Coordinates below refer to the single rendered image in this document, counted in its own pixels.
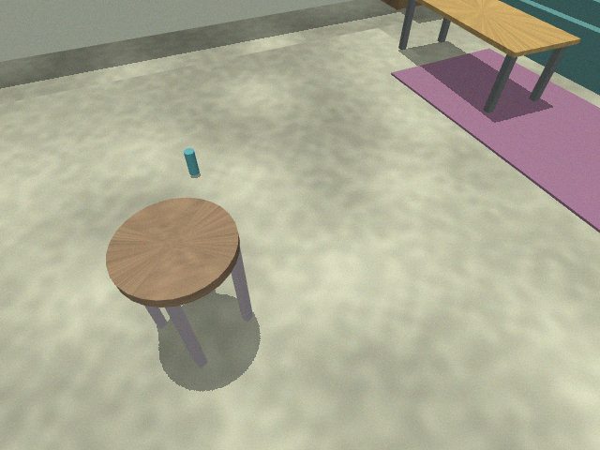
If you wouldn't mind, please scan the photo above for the coffee table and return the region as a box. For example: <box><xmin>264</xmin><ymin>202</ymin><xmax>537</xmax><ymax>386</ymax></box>
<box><xmin>398</xmin><ymin>0</ymin><xmax>581</xmax><ymax>113</ymax></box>

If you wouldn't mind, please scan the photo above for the can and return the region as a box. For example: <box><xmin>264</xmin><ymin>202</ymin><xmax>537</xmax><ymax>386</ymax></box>
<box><xmin>184</xmin><ymin>148</ymin><xmax>200</xmax><ymax>175</ymax></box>

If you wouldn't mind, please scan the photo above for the sofa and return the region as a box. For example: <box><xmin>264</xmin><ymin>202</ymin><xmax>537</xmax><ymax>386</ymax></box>
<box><xmin>499</xmin><ymin>0</ymin><xmax>600</xmax><ymax>95</ymax></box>

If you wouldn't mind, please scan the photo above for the stool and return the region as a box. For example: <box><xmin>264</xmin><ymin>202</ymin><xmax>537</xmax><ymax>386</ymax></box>
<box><xmin>106</xmin><ymin>198</ymin><xmax>253</xmax><ymax>368</ymax></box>

